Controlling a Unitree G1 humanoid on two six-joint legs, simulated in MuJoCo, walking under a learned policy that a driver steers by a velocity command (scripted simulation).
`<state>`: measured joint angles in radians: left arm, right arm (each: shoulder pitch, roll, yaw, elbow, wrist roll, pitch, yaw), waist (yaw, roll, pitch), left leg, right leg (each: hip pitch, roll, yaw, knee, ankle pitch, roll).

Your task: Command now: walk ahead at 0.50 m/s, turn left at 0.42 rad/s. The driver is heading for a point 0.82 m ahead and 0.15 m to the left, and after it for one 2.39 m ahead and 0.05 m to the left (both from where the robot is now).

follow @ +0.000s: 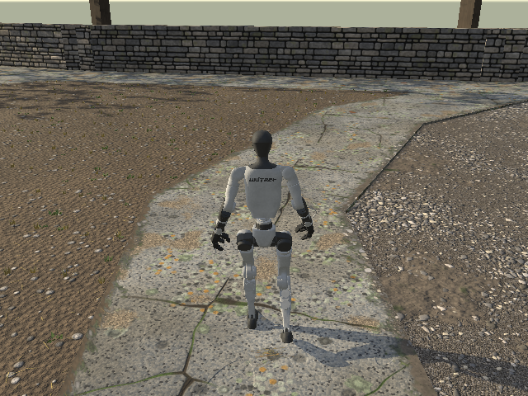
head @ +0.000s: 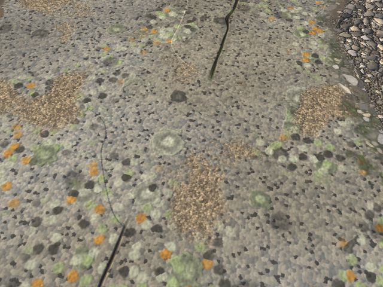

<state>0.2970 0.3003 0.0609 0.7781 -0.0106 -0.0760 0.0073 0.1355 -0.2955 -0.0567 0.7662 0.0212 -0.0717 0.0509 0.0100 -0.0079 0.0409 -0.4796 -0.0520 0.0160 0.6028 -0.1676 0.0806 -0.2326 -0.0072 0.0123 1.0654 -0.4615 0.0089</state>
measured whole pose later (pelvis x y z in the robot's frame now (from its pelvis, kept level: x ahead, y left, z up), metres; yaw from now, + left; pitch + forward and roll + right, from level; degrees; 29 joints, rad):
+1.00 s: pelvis +0.53 +0.13 +0.00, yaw +29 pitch +2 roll -1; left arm 0.34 0.30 0.05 0.87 -0.04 -0.07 -0.01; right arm 0.09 -0.27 -0.05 0.63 0.00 -0.05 0.03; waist 0.05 0.00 0.06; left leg -0.45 -0.02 0.03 0.61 -0.19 0.07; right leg -0.24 -0.07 -0.01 1.07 -0.49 0.00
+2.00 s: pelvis +0.75 +0.26 +0.02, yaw -3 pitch +2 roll -1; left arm 0.19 0.36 0.11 0.63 -0.02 0.06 0.02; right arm 0.18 -0.26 -0.06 0.73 -0.02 0.00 -0.04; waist -0.01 -0.05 0.03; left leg -0.27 0.02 0.01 0.47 -0.23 0.01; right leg -0.57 0.08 0.10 1.14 -0.40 0.07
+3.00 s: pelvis +0.76 +0.24 +0.01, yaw -20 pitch -1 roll +0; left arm 0.21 0.24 0.04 0.79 0.01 0.03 0.02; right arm 0.18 -0.23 -0.02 0.77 -0.01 -0.02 -0.01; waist 0.01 0.00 0.03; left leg -0.22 0.00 0.00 0.53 -0.29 0.00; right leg -0.22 0.04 0.09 0.53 -0.29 0.00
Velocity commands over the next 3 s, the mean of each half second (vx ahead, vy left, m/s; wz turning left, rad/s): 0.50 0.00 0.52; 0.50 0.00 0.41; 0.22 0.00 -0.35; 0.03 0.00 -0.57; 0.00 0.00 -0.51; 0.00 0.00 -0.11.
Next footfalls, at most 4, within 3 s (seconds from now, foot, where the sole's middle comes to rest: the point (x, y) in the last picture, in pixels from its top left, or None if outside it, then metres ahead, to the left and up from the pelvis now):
0.40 right None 0.43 -0.10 -0.76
0.92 left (123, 244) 0.59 0.26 -0.76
1.40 right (157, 177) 0.87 0.16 -0.76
1.82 left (99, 189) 0.80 0.38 -0.76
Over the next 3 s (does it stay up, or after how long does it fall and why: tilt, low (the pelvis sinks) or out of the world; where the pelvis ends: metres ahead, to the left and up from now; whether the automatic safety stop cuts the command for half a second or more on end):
stays up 0.76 0.24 0.01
